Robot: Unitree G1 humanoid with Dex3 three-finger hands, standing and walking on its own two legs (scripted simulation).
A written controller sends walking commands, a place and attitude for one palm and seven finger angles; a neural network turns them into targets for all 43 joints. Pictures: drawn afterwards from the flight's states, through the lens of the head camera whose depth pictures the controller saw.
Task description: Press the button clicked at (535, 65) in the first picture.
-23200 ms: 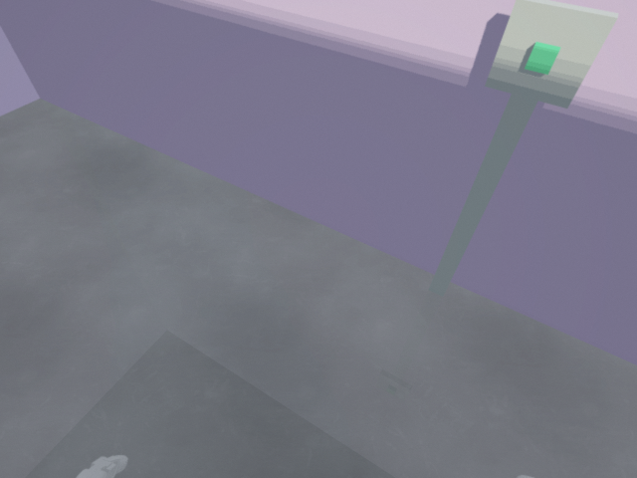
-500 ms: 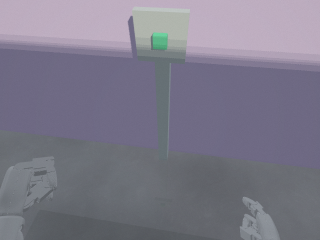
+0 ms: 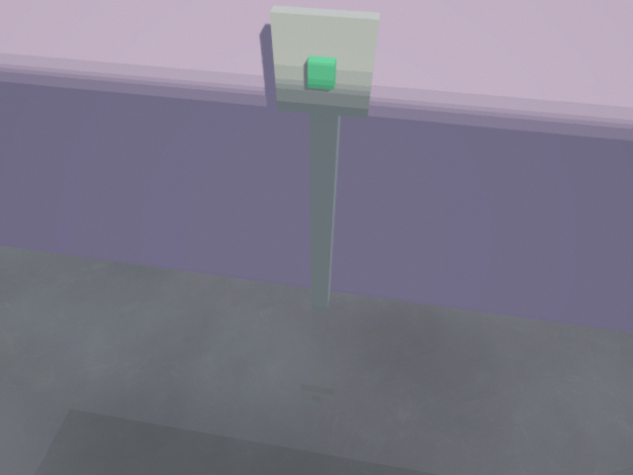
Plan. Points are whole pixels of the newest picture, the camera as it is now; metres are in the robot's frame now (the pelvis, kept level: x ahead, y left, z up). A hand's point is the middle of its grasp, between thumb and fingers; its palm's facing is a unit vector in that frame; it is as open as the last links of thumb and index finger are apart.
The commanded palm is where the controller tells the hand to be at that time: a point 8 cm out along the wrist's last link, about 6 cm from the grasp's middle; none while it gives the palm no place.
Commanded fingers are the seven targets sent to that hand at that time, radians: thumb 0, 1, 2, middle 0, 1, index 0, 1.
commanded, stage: let the arm hang, fingers relaxed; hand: left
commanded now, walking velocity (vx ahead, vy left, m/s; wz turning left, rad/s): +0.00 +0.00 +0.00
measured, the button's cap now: (322, 72) +0.73 +0.04 +0.14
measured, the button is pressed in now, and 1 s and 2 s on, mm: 0 0 0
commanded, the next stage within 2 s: stand and wait in 0.54 s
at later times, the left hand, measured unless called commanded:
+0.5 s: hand out of the picture +0.00 +0.15 -0.18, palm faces +0.04 -0.99 -0.16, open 7.3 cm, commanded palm none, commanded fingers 0.00 0.90 0.90 -0.20 -0.30 -0.20 -0.30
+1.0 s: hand out of the picture +0.02 +0.15 -0.17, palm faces +0.03 -0.99 -0.17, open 7.4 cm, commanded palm none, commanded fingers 0.00 0.90 0.90 -0.20 -0.30 -0.20 -0.30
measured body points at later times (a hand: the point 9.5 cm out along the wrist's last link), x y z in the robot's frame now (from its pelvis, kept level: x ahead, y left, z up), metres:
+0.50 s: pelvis +0.01 +0.00 +0.00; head +0.02 +0.00 +0.45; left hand +0.00 +0.20 -0.16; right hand -0.01 -0.21 -0.16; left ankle +0.04 +0.10 -0.74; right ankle +0.02 -0.11 -0.74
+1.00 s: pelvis +0.03 -0.01 +0.00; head +0.05 -0.01 +0.45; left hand +0.02 +0.20 -0.16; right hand +0.02 -0.22 -0.16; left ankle +0.04 +0.10 -0.74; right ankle +0.02 -0.11 -0.74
